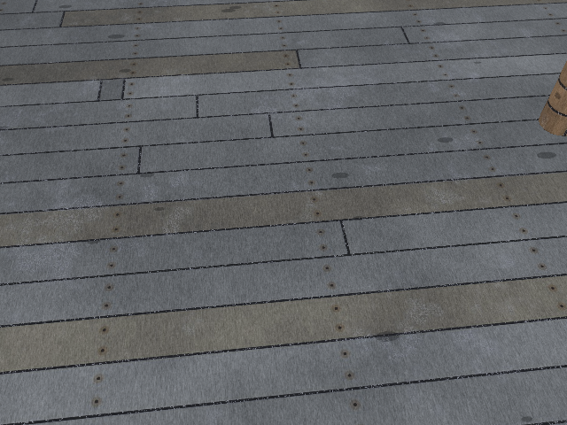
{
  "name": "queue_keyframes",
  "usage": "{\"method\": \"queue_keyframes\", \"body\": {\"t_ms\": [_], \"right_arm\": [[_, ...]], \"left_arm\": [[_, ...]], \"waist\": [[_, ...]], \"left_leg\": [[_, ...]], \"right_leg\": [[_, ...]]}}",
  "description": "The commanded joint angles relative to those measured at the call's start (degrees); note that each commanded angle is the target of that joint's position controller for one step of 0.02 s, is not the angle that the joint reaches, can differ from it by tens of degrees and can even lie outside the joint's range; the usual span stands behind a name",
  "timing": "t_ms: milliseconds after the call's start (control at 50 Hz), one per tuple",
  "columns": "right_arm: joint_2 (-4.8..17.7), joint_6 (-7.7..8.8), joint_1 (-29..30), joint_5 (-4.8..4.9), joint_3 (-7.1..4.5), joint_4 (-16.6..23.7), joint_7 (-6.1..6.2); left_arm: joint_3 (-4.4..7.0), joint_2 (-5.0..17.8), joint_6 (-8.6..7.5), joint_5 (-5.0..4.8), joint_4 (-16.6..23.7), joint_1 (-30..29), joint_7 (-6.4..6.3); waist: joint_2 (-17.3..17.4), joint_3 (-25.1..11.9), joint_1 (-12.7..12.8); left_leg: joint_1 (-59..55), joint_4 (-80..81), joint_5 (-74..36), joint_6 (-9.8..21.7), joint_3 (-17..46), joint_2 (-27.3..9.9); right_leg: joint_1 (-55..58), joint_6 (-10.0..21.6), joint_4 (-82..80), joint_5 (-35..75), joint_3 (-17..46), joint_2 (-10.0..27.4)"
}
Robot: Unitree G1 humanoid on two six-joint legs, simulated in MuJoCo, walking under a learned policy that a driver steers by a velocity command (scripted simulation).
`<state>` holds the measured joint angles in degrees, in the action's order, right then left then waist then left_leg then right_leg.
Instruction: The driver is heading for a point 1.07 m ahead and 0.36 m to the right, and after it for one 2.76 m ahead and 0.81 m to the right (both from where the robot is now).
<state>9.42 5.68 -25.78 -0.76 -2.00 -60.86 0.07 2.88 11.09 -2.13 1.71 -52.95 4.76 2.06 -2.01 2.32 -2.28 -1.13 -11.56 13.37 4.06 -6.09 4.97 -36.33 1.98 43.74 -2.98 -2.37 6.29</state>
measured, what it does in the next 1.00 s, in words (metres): walks ahead: right foot, then left foot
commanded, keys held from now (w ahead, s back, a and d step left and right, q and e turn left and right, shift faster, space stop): w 0.58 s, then w+e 0.42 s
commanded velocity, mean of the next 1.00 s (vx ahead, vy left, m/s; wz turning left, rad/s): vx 0.50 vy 0.00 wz -0.13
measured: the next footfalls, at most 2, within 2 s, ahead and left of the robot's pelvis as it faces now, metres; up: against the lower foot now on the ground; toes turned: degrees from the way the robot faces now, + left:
right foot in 0.18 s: +0.28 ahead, -0.11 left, +0.00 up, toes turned -4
left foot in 0.74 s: +0.58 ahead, +0.08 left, +0.00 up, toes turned +2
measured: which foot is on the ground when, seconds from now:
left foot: down 0.00-0.16, up 0.18-0.72, down 0.74-1.00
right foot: up 0.00-0.16, down 0.18-0.74, up 0.76-1.00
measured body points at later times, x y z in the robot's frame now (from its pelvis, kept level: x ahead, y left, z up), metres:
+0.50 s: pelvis +0.28 -0.05 +0.00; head +0.29 -0.05 +0.45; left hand +0.23 +0.20 -0.14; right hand +0.40 -0.29 -0.13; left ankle +0.38 +0.11 -0.68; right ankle +0.24 -0.11 -0.74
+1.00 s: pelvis +0.55 +0.00 +0.00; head +0.57 +0.01 +0.45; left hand +0.67 +0.25 -0.14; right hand +0.52 -0.25 -0.13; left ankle +0.54 +0.08 -0.74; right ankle +0.57 -0.14 -0.66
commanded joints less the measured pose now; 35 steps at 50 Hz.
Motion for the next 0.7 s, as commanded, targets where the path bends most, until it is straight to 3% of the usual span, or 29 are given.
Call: {"method": "queue_keyframes", "body": {"t_ms": [20,60,100,140,160,180,200,220,240,260,280,300,320,360,400,500,520,620,660,700], "right_arm": [[7.5,0.7,-3.0,0.0,-1.06,1.5,0.36],[7.6,0.46,-4.4,-0.32,-1.12,0.7,0.65],[8.4,0.25,-3.3,-0.66,-1.34,0.6,1.04],[9.6,-0.07,-1.9,-0.88,-1.72,0.6,1.22],[9.6,-0.38,-0.8,-0.65,-1.7,0.9,1.12],[7.8,-0.4,-0.8,-0.02,-1.1,2.6,0.87],[1.3,-0.51,-8.3,2.39,0.02,3.5,0.05],[7.5,-0.66,-3.6,0.98,-1.53,3.2,0.27],[7.9,-0.44,2.2,0.61,-1.84,5.2,0.14],[7.0,-0.15,4.6,0.41,-1.72,5.6,0.06],[6.6,-0.64,6.1,-0.57,-1.99,5.5,0.03],[4.4,-1.53,2.2,-1.09,-1.54,5.1,-0.44],[4.1,-2.29,2.1,-1.49,-1.5,4.6,-0.69],[3.9,-3.16,4.4,-1.54,-1.62,5.4,-1.16],[4.4,-3.62,9.8,-1.68,-1.65,7.4,-1.42],[4.3,-3.64,20.2,-0.87,-1.22,10.8,-1.75],[3.8,-3.52,22.2,-0.75,-0.86,11.7,-1.73],[4.8,-2.79,29.8,-0.64,-0.86,14.7,-1.7],[5.6,-2.2,29.1,-0.47,-1.12,15.3,-1.56],[6.9,-1.42,22.3,-0.45,-1.82,13.7,-0.96]], "left_arm": [[-0.28,1.7,-0.73,-0.4,4.7,-6.4,0.1],[-0.1,2.5,-0.97,-0.42,5.7,-8.3,-0.08],[0.24,3.2,-1.4,-0.37,5.9,-7.0,-0.3],[1.21,4.8,-1.98,-0.25,3.4,1.4,-1.03],[2.01,6.0,-2.46,0.17,0.1,11.1,-1.54],[3.29,10.3,-2.87,1.7,-2.0,21.1,-2.19],[4.63,15.9,-2.63,2.05,-2.4,24.0,-2.05],[4.17,13.0,-1.66,-0.14,-1.7,19.2,-1.71],[3.1,9.7,-1.75,-0.78,-0.6,12.4,-1.61],[2.21,6.5,-2.25,-0.58,-0.4,9.8,-1.39],[1.49,4.5,-2.81,-0.64,-1.3,9.9,-1.28],[1.34,4.1,-2.96,-0.84,-2.2,10.2,-1.77],[1.11,3.5,-3.4,-0.83,-2.8,11.1,-1.91],[1.15,4.7,-4.14,-0.92,-3.7,13.3,-2.01],[1.41,6.4,-4.32,-0.98,-4.3,15.6,-2.13],[0.94,6.1,-4.04,-1.15,-5.0,20.6,-2.04],[0.99,6.7,-4.1,-0.98,-5.3,21.4,-2.02],[0.7,6.3,-3.73,-0.54,-7.2,26.0,-2.57],[1.06,7.6,-3.49,-0.26,-7.1,24.8,-2.88],[1.34,8.7,-3.34,-0.22,-6.5,22.1,-2.95]], "waist": [[5.7,4.1,-0.2],[5.4,4.4,-0.5],[5.6,3.7,1.0],[6.4,-0.9,4.8],[4.8,-5.8,8.8],[0.8,-12.5,11.9],[-12.8,-19.9,8.4],[-3.5,-17.1,7.9],[-1.3,-7.9,5.8],[1.4,-4.1,4.6],[2.5,-0.8,3.2],[-2.1,-2.8,0.9],[-1.2,-2.3,0.6],[-0.1,-0.9,0.1],[0.4,1.2,0.7],[-0.3,2.4,3.4],[-1.7,3.1,3.9],[-1.8,4.3,6.4],[-2.1,3.8,5.1],[-2.5,0.6,1.6]], "left_leg": [[2.6,4.2,-25.1,6.9,6.9,-15.7],[-1.8,2.6,-29.1,7.0,7.1,-17.0],[-5.1,-1.3,-37.8,6.4,6.3,-18.0],[-5.7,-12.2,-51.3,5.0,4.9,-17.3],[-2.3,-23.2,-49.7,3.8,2.9,-15.2],[9.8,-39.6,-31.8,2.7,1.5,-12.7],[30.9,-62.1,13.6,0.2,0.4,-1.3],[36.3,-66.9,14.3,1.2,8.9,-2.8],[38.6,-65.3,8.7,1.6,9.1,-5.9],[36.7,-61.9,5.0,1.7,9.1,-7.8],[32.9,-57.9,3.4,1.8,9.5,-9.4],[30.0,-56.0,3.5,0.9,8.6,-9.6],[28.8,-55.2,3.3,0.2,8.5,-10.0],[30.4,-52.3,1.9,-0.9,7.4,-10.2],[34.7,-47.9,-1.9,-2.0,6.5,-11.5],[38.7,-34.7,-10.6,-3.5,4.3,-11.4],[37.9,-31.7,-11.3,-3.4,3.9,-11.5],[38.0,-23.7,-10.8,-2.0,2.0,-8.8],[35.4,-21.4,-7.2,-1.0,2.5,-7.9],[24.9,-18.1,-3.3,0.5,1.6,-5.0]], "right_leg": [[1.7,0.6,-6.7,3.5,-2.8,-2.3],[1.2,1.7,-8.7,1.9,-2.9,-3.0],[4.0,3.5,-11.1,-2.2,-3.0,-4.3],[14.9,5.6,-13.6,-6.0,-4.3,-7.9],[26.4,7.0,-17.1,-3.7,-4.8,-8.8],[41.8,10.0,-17.4,-7.3,6.8,1.8],[57.2,19.0,-23.9,-11.8,36.6,19.1],[52.3,17.8,-28.4,-17.1,40.1,16.5],[43.7,15.5,-29.3,-16.2,30.0,14.5],[36.9,13.7,-31.3,-9.7,24.2,12.1],[31.3,9.6,-31.3,0.3,16.9,7.6],[29.3,10.6,-32.6,-0.9,15.7,8.0],[27.5,10.7,-33.7,-0.6,14.9,7.2],[26.7,10.8,-35.2,1.3,12.1,6.1],[27.3,11.0,-37.2,0.5,10.5,6.0],[32.0,9.6,-38.3,4.0,6.9,4.1],[31.8,10.1,-38.0,5.9,6.7,4.8],[39.7,9.7,-34.3,14.6,6.4,5.5],[41.6,9.4,-31.1,19.8,7.6,6.7],[40.6,8.0,-23.5,31.7,7.1,5.8]]}}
